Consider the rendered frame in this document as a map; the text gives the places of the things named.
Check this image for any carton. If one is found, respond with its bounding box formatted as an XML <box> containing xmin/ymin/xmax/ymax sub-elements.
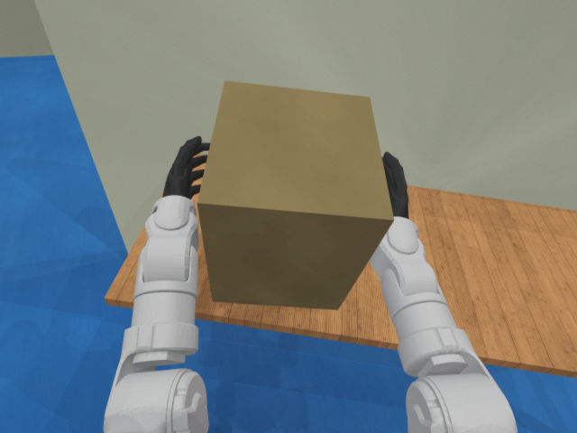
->
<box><xmin>197</xmin><ymin>81</ymin><xmax>394</xmax><ymax>310</ymax></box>

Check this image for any table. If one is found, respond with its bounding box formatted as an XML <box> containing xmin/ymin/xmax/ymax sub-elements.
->
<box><xmin>105</xmin><ymin>153</ymin><xmax>577</xmax><ymax>378</ymax></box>

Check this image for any left robot forearm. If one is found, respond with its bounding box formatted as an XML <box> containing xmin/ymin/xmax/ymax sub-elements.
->
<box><xmin>104</xmin><ymin>195</ymin><xmax>199</xmax><ymax>433</ymax></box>

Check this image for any left robot upper arm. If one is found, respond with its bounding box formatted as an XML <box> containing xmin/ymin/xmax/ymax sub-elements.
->
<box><xmin>105</xmin><ymin>368</ymin><xmax>209</xmax><ymax>433</ymax></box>

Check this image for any right robot upper arm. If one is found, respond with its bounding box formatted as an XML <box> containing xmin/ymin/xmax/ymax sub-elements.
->
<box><xmin>406</xmin><ymin>373</ymin><xmax>517</xmax><ymax>433</ymax></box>

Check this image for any right robot hand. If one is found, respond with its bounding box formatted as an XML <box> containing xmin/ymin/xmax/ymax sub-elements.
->
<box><xmin>381</xmin><ymin>152</ymin><xmax>409</xmax><ymax>219</ymax></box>

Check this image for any left robot hand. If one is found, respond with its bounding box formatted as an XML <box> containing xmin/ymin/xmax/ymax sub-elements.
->
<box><xmin>162</xmin><ymin>136</ymin><xmax>210</xmax><ymax>199</ymax></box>

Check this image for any right robot forearm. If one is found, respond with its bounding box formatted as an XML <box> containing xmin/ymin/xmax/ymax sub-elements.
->
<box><xmin>370</xmin><ymin>216</ymin><xmax>517</xmax><ymax>432</ymax></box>

